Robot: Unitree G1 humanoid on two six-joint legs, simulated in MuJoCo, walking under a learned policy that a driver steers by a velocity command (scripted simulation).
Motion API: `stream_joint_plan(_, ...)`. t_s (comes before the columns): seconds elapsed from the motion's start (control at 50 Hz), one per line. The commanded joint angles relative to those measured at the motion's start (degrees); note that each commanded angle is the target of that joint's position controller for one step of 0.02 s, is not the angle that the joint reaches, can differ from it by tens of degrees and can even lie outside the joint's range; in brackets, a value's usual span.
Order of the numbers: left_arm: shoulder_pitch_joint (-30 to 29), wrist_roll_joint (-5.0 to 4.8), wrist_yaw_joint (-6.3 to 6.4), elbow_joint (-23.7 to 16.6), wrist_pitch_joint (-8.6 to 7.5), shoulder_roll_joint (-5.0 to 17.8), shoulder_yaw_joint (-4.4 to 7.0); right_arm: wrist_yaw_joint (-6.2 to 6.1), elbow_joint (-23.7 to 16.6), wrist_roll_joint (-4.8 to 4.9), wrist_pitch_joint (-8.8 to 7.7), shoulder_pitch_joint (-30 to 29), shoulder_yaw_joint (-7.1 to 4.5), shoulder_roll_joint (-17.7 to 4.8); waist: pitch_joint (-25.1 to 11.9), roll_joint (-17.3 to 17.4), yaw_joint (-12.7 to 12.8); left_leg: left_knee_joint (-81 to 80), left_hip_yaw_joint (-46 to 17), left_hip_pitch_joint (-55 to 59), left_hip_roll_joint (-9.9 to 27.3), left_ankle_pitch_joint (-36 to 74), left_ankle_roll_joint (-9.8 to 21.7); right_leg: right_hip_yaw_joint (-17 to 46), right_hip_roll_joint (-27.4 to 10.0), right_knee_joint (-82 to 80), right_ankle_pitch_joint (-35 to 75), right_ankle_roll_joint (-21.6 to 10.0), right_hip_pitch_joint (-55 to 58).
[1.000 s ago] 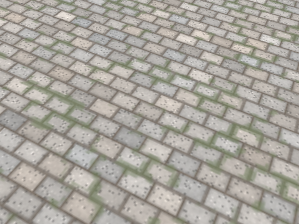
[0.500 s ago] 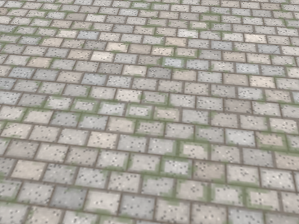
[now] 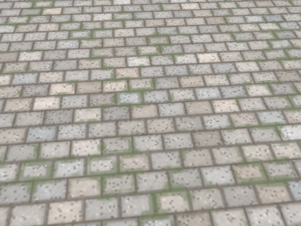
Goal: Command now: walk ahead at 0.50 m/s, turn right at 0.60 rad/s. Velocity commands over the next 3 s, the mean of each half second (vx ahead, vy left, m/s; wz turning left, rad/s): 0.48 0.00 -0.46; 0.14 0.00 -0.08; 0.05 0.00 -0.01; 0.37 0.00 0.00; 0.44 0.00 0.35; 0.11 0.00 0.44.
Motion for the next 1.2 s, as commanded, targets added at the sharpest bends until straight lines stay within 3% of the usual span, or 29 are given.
stream_joint_plan(0.02, -0.86, 1.15, -1.21, -4.62, 0.34, 3.7, 0.51, -0.38, -0.57, 0.43, -0.51, 6.89, -1.71, -5.16, -1.51, 6.63, -3.33, -19.95, -19.97, 15.22, 16.99, -5.01, 6.38, -0.2, -7.54, 4.89, 4.48, 1.07, -17.93)
stream_joint_plan(0.06, -0.72, 1.34, -2.06, -4.64, 1.49, 3.03, 0.28, -0.04, 0.75, 0.96, -1.65, 8.46, -1.88, -5.59, -1.85, 8.21, -2.81, -20.88, -13.46, 14.02, 15.5, 4.95, 6.2, -1.37, -7.85, 4.91, 6.55, 1.73, -16.83)
stream_joint_plan(0.12, -5.53, 1.24, -2.79, -6.68, 1.98, 2.35, -0.01, 0.47, 2.01, 1.45, -2.62, 10.08, -2.35, -6.36, -1.46, 7.02, -2.93, -22.89, -7.75, 15.81, 16.1, 10.48, 7.28, -1.6, -8.91, 3.47, 10.96, 2.51, -21.57)
stream_joint_plan(0.18, -11.14, 1.16, -3.23, -8.66, 1.99, 1.57, -0.42, 0.51, 3.32, 1.32, -2.47, 11.76, -2.51, -6.49, 0.09, 6.47, -3.87, -23.67, -2.08, 17.62, 15.26, 13.57, 7.16, -2.85, -9.41, -2.36, 16.26, 3.38, -25.24)
stream_joint_plan(0.26, -18.62, 1.14, -4.07, -10.96, 1.44, -0.61, -1.63, 0.59, 4.93, 1.29, -2.33, 14.01, -2.62, -6.95, 1.58, 6.46, -5.76, -23.49, 3.76, 17.86, 14.05, 15.67, 6.02, -6.27, -9.11, -16.74, 22.4, 2.72, -20.97)
stream_joint_plan(0.34, -21.95, 1.72, -3.8, -11.94, 1.13, -0.36, -1.95, 0.37, 7.59, 1.24, -1.38, 17.72, -2.86, -8.59, 2.72, 6.74, -6.67, -21.43, 5.36, 22.62, 16.08, 22.23, 5.49, -9.82, -7.04, -25.98, 16.39, 0.11, -16.25)
stream_joint_plan(0.38, -19.44, 2.18, -3.1, -11.16, 0.7, 0.41, -1.59, 0.18, 8.88, 1.21, -0.61, 18.45, -2.96, -10.03, 0.73, 7.48, -5.01, -14.18, 6.81, 25.62, 16.58, 39.21, 5.04, -11.6, -4.02, -28.98, 10.7, -2.01, -10.47)
stream_joint_plan(0.4, -13.93, 2.44, -2.69, -9.41, 0.15, 1.02, -1.14, 0.08, 9.32, 1.29, -0.2, 18.45, -2.89, -10.52, -2.61, 7.2, -2.25, -6.15, 8.12, 25.76, 16.08, 46.06, 4.53, -11.96, -2.0, -31.92, 10.44, -3.28, -3.51)
stream_joint_plan(0.42, -4.69, 3.15, -2.06, -6.07, -0.63, 1.94, -0.52, -0.07, 9.2, 1.69, 0.06, 18.03, -2.41, -9.65, -7.84, 5.12, 1.85, 5.69, 10.14, 21.04, 14.02, 43.62, 3.07, -10.89, -1.49, -35.83, 15.1, -4.48, 9.15)
stream_joint_plan(0.44, 2.86, 4.22, -1.06, -4.69, -1.03, 6.59, 0.65, 0.15, 6.43, 2.77, -0.25, 18.56, -1.17, -5.87, -16.3, -1.52, 4.19, 23.02, 10.6, 6.03, 10.81, 22.59, 0.83, 4.52, -14.79, -35.84, 16.91, -8.02, 27.16)
stream_joint_plan(0.46, 3.18, 2.32, -0.34, -4.72, -0.79, 11.86, 1.85, 0.7, 4.56, 3.21, -0.11, 21.73, -0.54, -2.53, -22.84, -12.12, 1.51, 41.52, 7.29, -9.97, 0.66, -24.3, -1.77, 29.6, -31.65, -38.92, 41.43, -15.9, 37.1)
stream_joint_plan(0.48, 3.54, -0.14, 0.29, -4.17, -0.75, 10.6, 1.93, -0.12, 5.2, 2.35, 0.65, 16.03, -2.03, -7.36, -21.01, -1.95, 3.14, 44.5, -2.17, -11.36, 2.32, -19.91, -1.35, 22.27, -28.7, -36.83, 60.33, -15.19, 33.79)
stream_joint_plan(0.5, 0.03, -0.41, 0.65, -3.33, -1.13, 7.74, 0.97, 0.02, 4.57, 3.21, 0.33, 13.87, -1.3, -4.93, -14.16, -2.88, 0.78, 42.53, -3.6, -11.92, 3.75, -16.92, -1.05, 12.76, -26.44, -37.3, 68.44, -13.75, 27.16)
stream_joint_plan(0.52, -3.0, -0.39, 0.64, -3.0, -1.29, 3.91, -0.12, 0.06, 5.39, 2.92, 0.32, 13.68, -0.94, -4.01, -8.84, -1.09, -1.29, 37.38, -3.5, -11.48, 5.3, -15.13, -0.82, 8.05, -23.22, -39.56, 64.36, -10.54, 21.06)
stream_joint_plan(0.54, -5.64, -0.69, 0.7, -2.88, -1.37, 1.53, -0.98, 0.11, 6.14, 1.93, 1.02, 14.16, -1.11, -4.22, -5.84, -1.2, -3.26, 33.94, -3.29, -9.12, 6.05, -13.43, -1.15, 5.27, -20.68, -41.77, 61.21, -8.3, 15.95)
stream_joint_plan(0.56, -7.91, -0.75, 0.74, -2.99, -1.34, 0.1, -1.62, 0.33, 7.23, 1.2, 1.98, 16.65, -1.04, -3.76, -5.45, -2.34, -5.25, 31.48, -3.06, -4.93, 5.88, -11.88, -1.75, 2.52, -19.09, -43.86, 59.97, -7.26, 11.53)
stream_joint_plan(0.64, -8.17, -0.2, 0.68, -1.06, -2.41, 1.58, -1.71, 0.82, 8.68, 0.93, 3.52, 17.64, -1.06, -1.63, -6.41, -2.7, -7.31, 24.41, -1.31, 1.04, 3.76, -5.75, -3.0, -3.26, -16.69, -45.95, 63.95, -7.5, 5.91)
stream_joint_plan(0.7, -6.94, -0.11, 0.81, 0.88, -2.23, 1.01, -2.13, 0.28, 8.45, 0.84, 3.79, 12.92, -0.7, -0.99, -4.91, -4.39, -5.75, 15.03, -0.55, 1.95, 3.57, -1.52, -2.74, -5.13, -15.17, -45.73, 59.5, -6.33, 5.4)
stream_joint_plan(0.82, -5.01, 0.13, 1.36, 4.31, -1.0, 0.8, -2.42, -1.18, 9.55, 1.18, 3.55, 9.39, -0.4, -1.21, -3.14, -3.36, -3.93, 2.06, -0.59, 7.38, 2.52, -1.91, -0.66, -0.95, -17.47, -43.02, 47.05, -6.38, 6.28)
stream_joint_plan(0.86, -5.76, -0.35, 1.82, 5.02, -0.62, 0.09, -2.73, -1.56, 10.84, 0.8, 2.67, 11.23, -0.21, -1.51, -2.66, 0.22, -5.5, -10.11, -3.0, 15.7, 4.49, 9.58, 0.38, -0.17, -15.32, -40.35, 33.44, -3.09, 3.52)
stream_joint_plan(0.88, -3.75, 0.05, 2.02, 5.1, -0.66, -0.98, -3.06, -1.89, 11.45, 0.5, 1.97, 12.66, -0.77, -4.93, -4.01, 4.05, -4.11, -10.59, -8.72, 20.39, 10.38, 22.28, 1.09, -1.17, -12.31, -37.86, 23.72, -0.98, 1.68)
stream_joint_plan(0.9, 4.03, -0.49, 1.99, 7.19, -0.3, -3.27, -3.27, -1.87, 11.73, 1.35, 2.02, 10.07, -1.07, -7.3, -4.49, 10.66, 0.77, -8.76, -12.84, 19.7, 15.02, 32.14, 5.73, -3.52, -7.5, -39.16, 9.94, 0.17, 2.23)
stream_joint_plan(0.92, 3.88, -0.15, 2.51, 9.53, 0.59, -2.49, -3.43, -1.35, 11.62, 1.98, 2.21, 7.84, -0.44, -4.0, -3.95, 9.43, -0.78, -9.87, -13.73, 14.61, 15.2, 26.78, 6.77, -4.24, -6.98, -41.59, 7.09, 0.84, 6.91)
stream_joint_plan(0.94, 1.89, -0.04, 2.67, 9.97, 0.99, -1.33, -3.1, -0.95, 11.58, 1.85, 2.26, 6.37, -0.06, -2.49, -0.89, 7.89, -1.31, -10.84, -11.83, 11.54, 12.2, 20.56, 4.94, -3.21, -7.23, -43.05, 9.57, 0.94, 8.01)
stream_joint_plan(0.96, -0.3, -0.07, 2.64, 10.18, 1.11, -0.39, -2.77, -0.91, 11.92, 1.8, 2.37, 6.14, 0.06, -2.06, -0.68, 6.94, -2.27, -11.1, -9.94, 10.93, 9.84, 17.01, 3.36, -2.64, -7.97, -43.5, 12.91, 0.93, 9.59)
stream_joint_plan(0.98, -1.69, -0.24, 2.48, 10.32, 1.18, 0.15, -2.55, -1.19, 12.92, 1.85, 2.37, 7.2, 0.13, -1.94, -0.38, 6.92, -2.86, -11.17, -8.56, 11.51, 8.28, 16.4, 2.4, -2.05, -8.88, -43.67, 16.02, 0.71, 9.78)
stream_joint_plan(1.02, -1.83, -0.38, 2.46, 11.44, 1.05, -1.15, -2.92, -1.63, 14.65, 2.28, 2.42, 8.49, -0.05, -2.18, -1.05, 5.79, -3.14, -11.21, -7.74, 14.04, 7.4, 16.17, 1.88, -1.79, -9.87, -44.36, 18.4, 0.94, 9.72)
stream_joint_plan(1.08, -1.86, -0.41, 2.93, 13.57, 0.94, -2.06, -3.2, -1.74, 16.02, 2.13, 2.5, 8.42, -0.05, -1.77, -1.19, 2.7, -3.5, -10.95, -7.71, 15.83, 7.66, 17.6, 2.28, -2.0, -10.01, -45.06, 18.92, 1.45, 9.81)
stream_joint_plan(1.2, -1.83, -0.35, 3.33, 16.51, 1.33, -2.89, -3.61, -1.91, 18.93, 1.99, 2.77, 8.29, 0.15, -1.2, -0.29, 1.72, -3.57, -11.63, -7.43, 15.52, 7.2, 16.15, 2.28, -2.14, -10.49, -45.32, 19.11, 1.57, 10.36)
